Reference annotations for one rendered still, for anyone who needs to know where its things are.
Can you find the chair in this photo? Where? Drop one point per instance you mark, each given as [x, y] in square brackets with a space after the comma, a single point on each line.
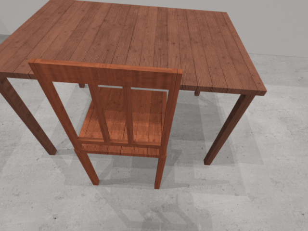
[119, 121]

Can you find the table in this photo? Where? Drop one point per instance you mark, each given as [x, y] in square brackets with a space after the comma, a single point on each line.
[204, 44]

